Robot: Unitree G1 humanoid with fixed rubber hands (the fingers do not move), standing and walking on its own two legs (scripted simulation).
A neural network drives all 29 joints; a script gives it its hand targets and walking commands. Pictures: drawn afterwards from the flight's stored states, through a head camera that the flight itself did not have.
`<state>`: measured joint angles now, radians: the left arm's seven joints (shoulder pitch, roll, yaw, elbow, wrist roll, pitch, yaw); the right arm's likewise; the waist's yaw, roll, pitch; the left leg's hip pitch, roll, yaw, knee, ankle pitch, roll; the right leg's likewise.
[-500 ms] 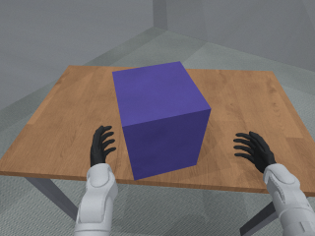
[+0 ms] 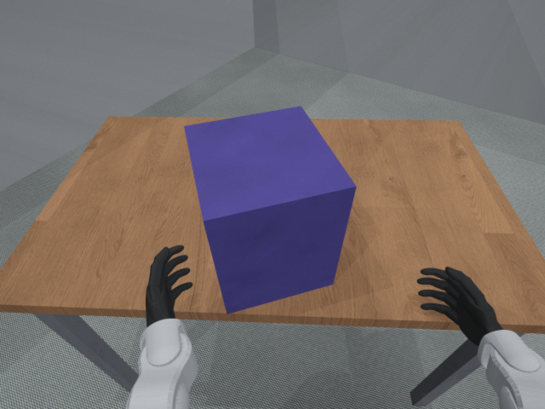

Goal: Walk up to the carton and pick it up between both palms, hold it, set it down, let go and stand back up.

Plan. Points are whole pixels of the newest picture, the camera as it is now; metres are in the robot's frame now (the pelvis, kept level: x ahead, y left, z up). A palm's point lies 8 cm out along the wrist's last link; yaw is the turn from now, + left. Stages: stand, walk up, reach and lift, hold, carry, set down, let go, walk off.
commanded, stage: set down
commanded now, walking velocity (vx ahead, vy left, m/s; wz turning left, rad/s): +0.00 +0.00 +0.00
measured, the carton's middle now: (263, 210) +0.42 +0.05 +0.05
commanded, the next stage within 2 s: let go in 1.82 s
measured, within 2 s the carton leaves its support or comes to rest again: neither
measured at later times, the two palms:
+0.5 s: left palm (163, 316) +0.22 +0.17 +0.06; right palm (479, 331) +0.24 -0.27 +0.01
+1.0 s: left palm (165, 334) +0.22 +0.18 +0.00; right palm (475, 335) +0.24 -0.26 +0.00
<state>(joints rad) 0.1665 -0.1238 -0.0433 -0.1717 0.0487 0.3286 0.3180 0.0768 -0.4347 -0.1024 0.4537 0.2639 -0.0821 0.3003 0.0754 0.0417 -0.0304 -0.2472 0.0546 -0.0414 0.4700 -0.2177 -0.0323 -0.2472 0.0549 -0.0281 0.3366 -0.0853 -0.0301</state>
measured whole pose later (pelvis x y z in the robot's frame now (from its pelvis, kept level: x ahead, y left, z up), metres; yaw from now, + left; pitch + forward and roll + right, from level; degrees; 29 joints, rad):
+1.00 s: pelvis +0.02 +0.01 +0.00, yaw +0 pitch +1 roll -2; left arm 0.24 -0.03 -0.04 0.01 0.05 0.27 0.18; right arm 0.18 -0.40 -0.10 0.44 0.26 -0.08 0.21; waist 0.07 0.01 -0.03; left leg -0.24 0.05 -0.04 0.47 -0.25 -0.03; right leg -0.24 0.05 -0.03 0.32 -0.11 -0.03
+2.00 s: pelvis +0.03 +0.01 +0.00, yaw +0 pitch -5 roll -2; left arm 0.24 0.08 -0.04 0.10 0.07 0.25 -0.01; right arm 0.18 -0.29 -0.10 0.44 0.19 0.00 0.02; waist 0.05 0.01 -0.02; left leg -0.12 0.05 -0.04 0.47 -0.27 -0.03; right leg -0.11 0.05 -0.03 0.33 -0.14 -0.03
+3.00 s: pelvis +0.02 +0.00 -0.01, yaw +0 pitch -4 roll -1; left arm 0.24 0.27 -0.07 0.20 0.06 -0.10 -0.12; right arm 0.16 -0.28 -0.10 0.44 0.08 -0.10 0.06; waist 0.05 -0.04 0.00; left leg -0.22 0.05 -0.03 0.62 -0.34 -0.03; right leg -0.27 0.04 -0.03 0.58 -0.29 -0.03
